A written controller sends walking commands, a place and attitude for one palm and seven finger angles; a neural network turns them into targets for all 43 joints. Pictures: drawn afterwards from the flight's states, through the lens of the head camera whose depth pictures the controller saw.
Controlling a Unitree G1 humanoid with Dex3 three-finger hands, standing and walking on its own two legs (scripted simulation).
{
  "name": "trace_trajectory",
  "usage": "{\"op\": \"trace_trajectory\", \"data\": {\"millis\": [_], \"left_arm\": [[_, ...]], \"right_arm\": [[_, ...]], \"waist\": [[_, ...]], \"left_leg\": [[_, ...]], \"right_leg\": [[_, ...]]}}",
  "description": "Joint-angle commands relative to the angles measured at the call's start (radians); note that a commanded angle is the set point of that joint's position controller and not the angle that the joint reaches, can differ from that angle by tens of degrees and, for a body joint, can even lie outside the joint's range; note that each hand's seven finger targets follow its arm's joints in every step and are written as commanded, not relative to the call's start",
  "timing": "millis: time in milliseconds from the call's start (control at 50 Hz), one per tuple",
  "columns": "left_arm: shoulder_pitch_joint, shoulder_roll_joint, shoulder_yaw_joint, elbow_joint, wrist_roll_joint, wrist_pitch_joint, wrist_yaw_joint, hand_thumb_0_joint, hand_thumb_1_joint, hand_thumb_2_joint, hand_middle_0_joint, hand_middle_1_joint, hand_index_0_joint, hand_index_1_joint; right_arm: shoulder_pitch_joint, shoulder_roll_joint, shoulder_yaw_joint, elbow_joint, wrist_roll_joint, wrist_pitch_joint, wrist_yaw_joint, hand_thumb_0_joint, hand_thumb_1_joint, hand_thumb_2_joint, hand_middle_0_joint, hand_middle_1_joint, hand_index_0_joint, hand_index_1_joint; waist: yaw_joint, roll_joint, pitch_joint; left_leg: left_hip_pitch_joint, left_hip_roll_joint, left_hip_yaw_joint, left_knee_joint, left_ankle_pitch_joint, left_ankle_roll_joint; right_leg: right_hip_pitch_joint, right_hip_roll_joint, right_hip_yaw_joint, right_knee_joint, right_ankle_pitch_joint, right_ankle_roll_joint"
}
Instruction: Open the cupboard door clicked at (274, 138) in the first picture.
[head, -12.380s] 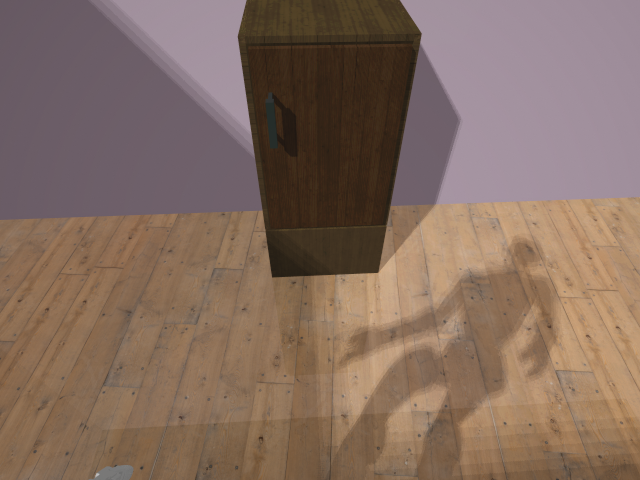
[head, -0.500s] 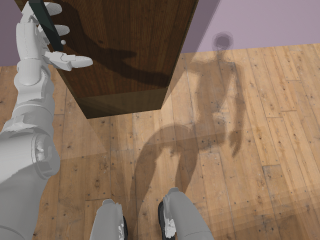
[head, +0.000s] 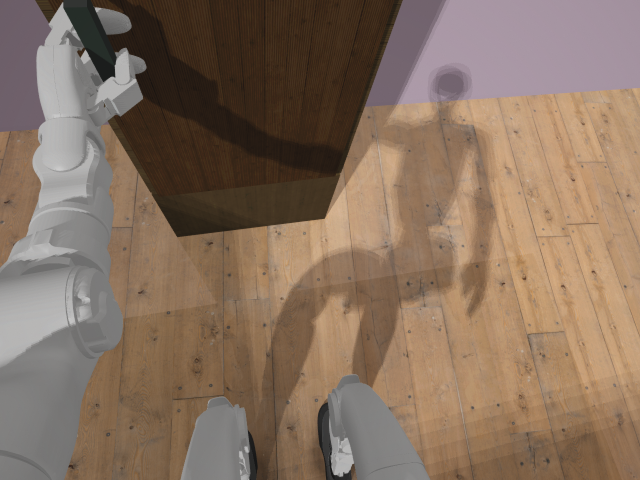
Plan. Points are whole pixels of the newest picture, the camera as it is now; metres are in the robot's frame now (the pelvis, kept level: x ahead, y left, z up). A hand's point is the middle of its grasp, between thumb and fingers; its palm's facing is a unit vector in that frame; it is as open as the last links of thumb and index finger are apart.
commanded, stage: close the thumb around the handle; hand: left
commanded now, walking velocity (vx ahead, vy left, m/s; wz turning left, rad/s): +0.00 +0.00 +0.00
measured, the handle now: (102, 40) +0.61 +0.18 +0.07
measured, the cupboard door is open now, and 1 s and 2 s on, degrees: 1 39 43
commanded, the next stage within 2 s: pull the door open along its arc in 0.02 s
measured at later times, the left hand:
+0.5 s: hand (139, 121) +0.51 +0.14 +0.06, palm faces +0.03 -1.00 -0.02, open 5.7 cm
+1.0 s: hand (261, 238) +0.37 +0.03 +0.06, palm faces +0.35 -0.94 -0.03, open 5.9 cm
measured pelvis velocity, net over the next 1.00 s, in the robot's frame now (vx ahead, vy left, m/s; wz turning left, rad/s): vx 0.01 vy -0.03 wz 0.04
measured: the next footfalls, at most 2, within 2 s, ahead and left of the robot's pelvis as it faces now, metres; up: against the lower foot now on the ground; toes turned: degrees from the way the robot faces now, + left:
none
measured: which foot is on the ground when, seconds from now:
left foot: down 0.00-1.00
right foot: down 0.00-1.00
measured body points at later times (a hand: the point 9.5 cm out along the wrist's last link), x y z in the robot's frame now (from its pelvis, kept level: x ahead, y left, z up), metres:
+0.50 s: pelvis +0.01 +0.00 +0.02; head +0.16 +0.01 +0.44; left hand +0.51 +0.19 +0.06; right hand +0.01 -0.25 -0.10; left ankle +0.00 +0.10 -0.62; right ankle +0.03 -0.12 -0.62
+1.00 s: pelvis +0.01 -0.03 +0.03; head +0.09 -0.03 +0.47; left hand +0.34 +0.07 +0.07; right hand +0.17 -0.23 -0.09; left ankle +0.00 +0.10 -0.62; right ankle +0.03 -0.12 -0.62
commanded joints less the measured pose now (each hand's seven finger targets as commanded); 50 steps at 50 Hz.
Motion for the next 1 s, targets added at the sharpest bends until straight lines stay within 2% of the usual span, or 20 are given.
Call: {"op": "trace_trajectory", "data": {"millis": [0,60,100,140,180,260,360,480,540,560,580,620,700,720,740,780,860,900,940,980], "left_arm": [[-0.494,0.145,-0.027,-0.212,0.009,-0.059,-0.012,0.0,0.9,0.9,-0.4,-1.35,-0.4,-1.35],[-0.497,0.173,-0.01,-0.233,0.014,-0.058,-0.007,0.0,0.9,0.9,-0.4,-1.35,-0.4,-1.35],[-0.487,0.143,-0.031,-0.237,0.012,-0.06,-0.009,0.0,0.9,0.9,-0.4,-1.35,-0.4,-1.35],[-0.428,0.26,0.052,-0.215,0.022,-0.056,-0.011,0.0,0.9,0.9,-0.4,-1.35,-0.4,-1.35],[-0.384,0.216,0.028,-0.237,0.008,-0.052,-0.02,0.0,0.9,0.9,-0.4,-1.35,-0.4,-1.35],[-0.286,0.188,0.028,-0.303,-0.017,-0.062,-0.036,0.0,0.9,0.9,-0.4,-1.35,-0.4,-1.35],[-0.09,0.119,0.022,-0.37,-0.059,-0.063,-0.039,0.0,0.9,0.9,-0.4,-1.35,-0.4,-1.35],[0.162,-0.034,-0.058,-0.533,-0.097,-0.073,-0.02,0.0,0.9,0.9,-0.4,-1.35,-0.4,-1.35],[0.311,-0.124,-0.114,-0.642,-0.11,-0.087,0.002,0.0,0.9,0.9,-0.4,-1.35,-0.4,-1.35],[0.338,-0.177,-0.01,-0.693,-0.175,-0.086,0.133,0.0,0.9,0.9,-0.4,-1.35,-0.4,-1.35],[0.38,-0.255,-0.079,-0.728,-0.157,-0.084,0.216,0.0,0.9,0.9,-0.4,-1.35,-0.4,-1.35],[0.461,-0.34,-0.145,-0.755,-0.121,-0.08,0.314,0.0,0.9,0.9,-0.4,-1.35,-0.4,-1.35],[0.479,-0.44,-0.249,-0.841,0.022,-0.089,0.525,0.0,0.9,0.9,-0.4,-1.35,-0.4,-1.35],[0.484,-0.496,-0.3,-0.843,0.061,-0.088,0.572,0.0,0.9,0.9,-0.4,-1.35,-0.4,-1.35],[0.498,-0.513,-0.301,-0.829,0.086,-0.083,0.619,0.0,0.9,0.9,-0.4,-1.35,-0.4,-1.35],[0.515,-0.577,-0.351,-0.859,0.142,-0.073,0.698,0.0,0.9,0.9,-0.4,-1.35,-0.4,-1.35],[0.611,-0.67,-0.446,-0.914,0.198,-0.035,0.743,0.0,0.9,0.9,-0.4,-1.35,-0.4,-1.35],[0.658,-0.697,-0.481,-0.93,0.2,-0.02,0.739,0.0,0.9,0.9,-0.4,-1.35,-0.4,-1.35],[0.694,-0.712,-0.505,-0.956,0.196,-0.01,0.736,0.0,0.9,0.9,-0.4,-1.35,-0.4,-1.35],[0.746,-0.771,-0.557,-0.97,0.169,0.008,0.731,0.0,0.9,0.9,-0.4,-1.35,-0.4,-1.35]], "right_arm": [[0.235,-0.189,-0.066,-0.01,-0.002,-0.003,-0.012,0.0,-0.9,-0.9,0.2,0.3,0.2,0.3],[0.235,-0.193,-0.068,-0.01,-0.002,0.001,-0.012,0.0,-0.9,-0.9,0.2,0.3,0.2,0.3],[0.237,-0.189,-0.069,-0.012,-0.003,-0.001,-0.01,0.0,-0.9,-0.9,0.2,0.3,0.2,0.3],[0.233,-0.199,-0.064,-0.016,0.001,0.006,-0.013,0.0,-0.9,-0.9,0.2,0.3,0.2,0.3],[0.221,-0.19,-0.063,-0.032,0.006,0.007,-0.011,0.0,-0.9,-0.9,0.2,0.3,0.2,0.3],[0.207,-0.184,-0.069,-0.053,0.013,0.009,-0.009,0.0,-0.9,-0.9,0.2,0.3,0.2,0.3],[0.183,-0.172,-0.079,-0.086,0.028,0.009,-0.003,0.0,-0.9,-0.9,0.2,0.3,0.2,0.3],[0.131,-0.151,-0.096,-0.119,0.046,0.001,0.009,0.0,-0.9,-0.9,0.2,0.3,0.2,0.3],[0.103,-0.139,-0.106,-0.135,0.053,-0.01,0.016,0.0,-0.9,-0.9,0.2,0.3,0.2,0.3],[0.073,-0.119,-0.106,-0.147,0.044,-0.02,0.016,0.0,-0.9,-0.9,0.2,0.3,0.2,0.3],[0.056,-0.11,-0.102,-0.15,0.035,-0.03,0.024,0.0,-0.9,-0.9,0.2,0.3,0.2,0.3],[0.041,-0.101,-0.103,-0.148,0.029,-0.041,0.036,0.0,-0.9,-0.9,0.2,0.3,0.2,0.3],[0.009,-0.089,-0.114,-0.151,-0.002,-0.054,0.048,0.0,-0.9,-0.9,0.2,0.3,0.2,0.3],[-0.007,-0.079,-0.115,-0.144,-0.009,-0.058,0.052,0.0,-0.9,-0.9,0.2,0.3,0.2,0.3],[-0.017,-0.075,-0.116,-0.139,-0.014,-0.06,0.053,0.0,-0.9,-0.9,0.2,0.3,0.2,0.3],[-0.051,-0.064,-0.115,-0.14,-0.027,-0.067,0.054,0.0,-0.9,-0.9,0.2,0.3,0.2,0.3],[-0.11,-0.033,-0.11,-0.15,-0.04,-0.09,0.038,0.0,-0.9,-0.9,0.2,0.3,0.2,0.3],[-0.139,-0.024,-0.105,-0.157,-0.04,-0.105,0.026,0.0,-0.9,-0.9,0.2,0.3,0.2,0.3],[-0.175,-0.013,-0.099,-0.156,-0.034,-0.112,0.017,0.0,-0.9,-0.9,0.2,0.3,0.2,0.3],[-0.214,-0.001,-0.089,-0.158,-0.027,-0.126,0.014,0.0,-0.9,-0.9,0.2,0.3,0.2,0.3]], "waist": [[-0.057,0.165,-0.561],[-0.048,0.162,-0.589],[-0.048,0.19,-0.596],[-0.017,0.175,-0.592],[-0.011,0.15,-0.589],[0.019,0.153,-0.624],[0.06,0.067,-0.597],[0.105,0.038,-0.543],[0.129,0.024,-0.529],[0.179,0.037,-0.506],[0.168,0.028,-0.492],[0.168,-0.008,-0.44],[0.166,-0.046,-0.435],[0.163,-0.027,-0.432],[0.167,-0.058,-0.423],[0.172,-0.053,-0.436],[0.184,-0.094,-0.457],[0.182,-0.142,-0.446],[0.191,-0.147,-0.42],[0.198,-0.133,-0.393]], "left_leg": [[0.49,-0.022,-0.084,-0.119,0.507,-0.001],[0.492,-0.022,-0.082,-0.116,0.508,-0.002],[0.519,-0.022,-0.085,-0.117,0.529,-0.005],[0.495,-0.02,-0.08,-0.121,0.529,-0.006],[0.47,-0.026,-0.064,-0.131,0.512,0.0],[0.504,-0.025,-0.054,-0.143,0.558,-0.003],[0.468,-0.035,-0.026,-0.18,0.542,0.0],[0.484,-0.041,0.0,-0.223,0.543,-0.004],[0.527,-0.036,0.003,-0.239,0.604,-0.011],[0.511,-0.036,0.016,-0.251,0.598,-0.023],[0.511,-0.035,0.016,-0.255,0.592,-0.03],[0.509,-0.03,0.01,-0.262,0.594,-0.037],[0.5,-0.035,0.012,-0.258,0.552,-0.037],[0.507,-0.037,0.014,-0.255,0.542,-0.037],[0.493,-0.04,0.014,-0.256,0.519,-0.035],[0.491,-0.044,0.014,-0.258,0.494,-0.036],[0.495,-0.055,0.028,-0.266,0.445,-0.031],[0.483,-0.058,0.03,-0.271,0.405,-0.025],[0.476,-0.063,0.032,-0.282,0.355,-0.024],[0.481,-0.068,0.035,-0.292,0.32,-0.025]], "right_leg": [[0.204,0.048,0.029,-0.109,0.334,-0.017],[0.22,0.047,0.033,-0.111,0.339,-0.016],[0.203,0.048,0.03,-0.108,0.343,-0.019],[0.237,0.048,0.033,-0.107,0.346,-0.02],[0.289,0.048,0.039,-0.118,0.37,-0.017],[0.331,0.049,0.039,-0.119,0.418,-0.015],[0.439,0.051,0.044,-0.144,0.469,-0.012],[0.488,0.048,0.042,-0.166,0.491,-0.012],[0.495,0.044,0.034,-0.167,0.515,-0.013],[0.496,0.043,0.021,-0.172,0.496,-0.012],[0.494,0.044,0.018,-0.171,0.489,-0.01],[0.473,0.041,0.008,-0.171,0.466,-0.012],[0.478,0.032,0.011,-0.158,0.452,-0.018],[0.464,0.028,0.01,-0.156,0.444,-0.019],[0.472,0.026,0.008,-0.159,0.438,-0.02],[0.481,0.024,0.007,-0.156,0.424,-0.027],[0.541,0.02,0.011,-0.183,0.424,-0.033],[0.565,0.018,0.02,-0.207,0.41,-0.032],[0.58,0.01,0.031,-0.224,0.373,-0.03],[0.586,0.007,0.034,-0.251,0.335,-0.031]]}}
